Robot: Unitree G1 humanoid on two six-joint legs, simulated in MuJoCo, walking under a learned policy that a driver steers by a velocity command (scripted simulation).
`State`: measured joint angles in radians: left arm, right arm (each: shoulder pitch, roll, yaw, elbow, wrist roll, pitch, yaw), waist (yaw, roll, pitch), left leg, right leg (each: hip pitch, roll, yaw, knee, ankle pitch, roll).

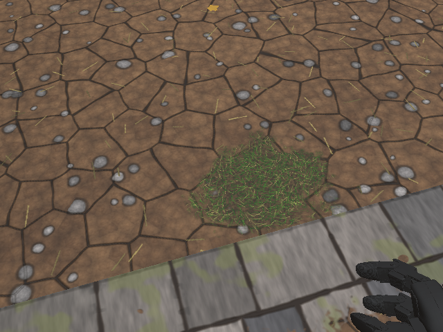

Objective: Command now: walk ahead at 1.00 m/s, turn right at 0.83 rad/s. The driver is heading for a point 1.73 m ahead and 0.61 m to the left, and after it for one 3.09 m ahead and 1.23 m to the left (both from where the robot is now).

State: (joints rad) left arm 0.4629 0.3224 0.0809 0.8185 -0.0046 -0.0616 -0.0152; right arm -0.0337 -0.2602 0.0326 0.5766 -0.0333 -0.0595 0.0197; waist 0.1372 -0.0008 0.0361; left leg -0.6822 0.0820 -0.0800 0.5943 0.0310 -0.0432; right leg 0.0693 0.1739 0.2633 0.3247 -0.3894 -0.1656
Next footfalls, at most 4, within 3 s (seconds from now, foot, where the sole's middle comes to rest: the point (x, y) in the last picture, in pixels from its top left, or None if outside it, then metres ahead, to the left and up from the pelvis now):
0.06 left None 0.27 0.16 -0.76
0.46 right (290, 292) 0.58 -0.09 -0.77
0.90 left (207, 186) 0.93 0.23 -0.76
1.30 right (196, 103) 1.35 0.34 -0.77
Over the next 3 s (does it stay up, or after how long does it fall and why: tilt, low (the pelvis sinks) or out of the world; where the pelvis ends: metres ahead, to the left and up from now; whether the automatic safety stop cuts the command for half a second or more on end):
stays up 1.54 0.63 0.01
